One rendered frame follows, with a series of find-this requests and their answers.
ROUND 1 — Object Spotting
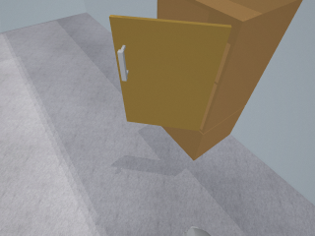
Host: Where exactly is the cupboard door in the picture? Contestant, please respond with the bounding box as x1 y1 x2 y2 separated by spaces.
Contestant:
109 15 232 131

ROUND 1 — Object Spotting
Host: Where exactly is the handle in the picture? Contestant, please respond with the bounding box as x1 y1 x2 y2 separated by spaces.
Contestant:
117 45 129 82

